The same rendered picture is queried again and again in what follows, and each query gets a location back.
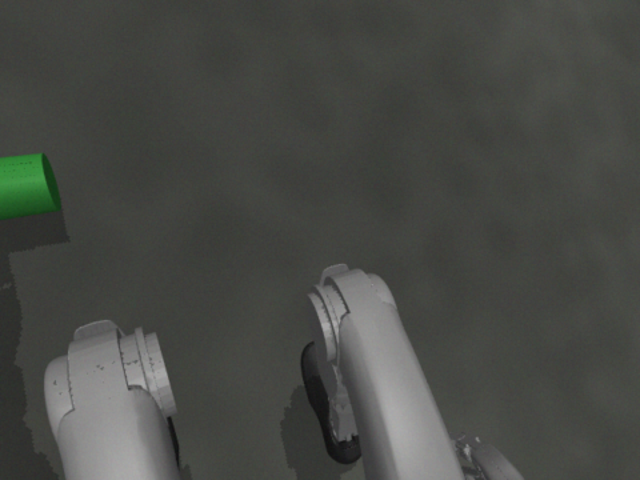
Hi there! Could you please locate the can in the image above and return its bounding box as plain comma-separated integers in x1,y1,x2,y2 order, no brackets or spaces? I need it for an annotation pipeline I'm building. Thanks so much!
0,153,61,220

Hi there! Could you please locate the right robot foot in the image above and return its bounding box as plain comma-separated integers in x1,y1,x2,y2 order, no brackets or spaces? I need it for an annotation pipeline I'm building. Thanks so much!
301,341,361,464

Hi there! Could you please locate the right robot hand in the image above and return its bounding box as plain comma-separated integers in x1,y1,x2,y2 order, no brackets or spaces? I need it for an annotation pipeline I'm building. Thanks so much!
448,430,525,480

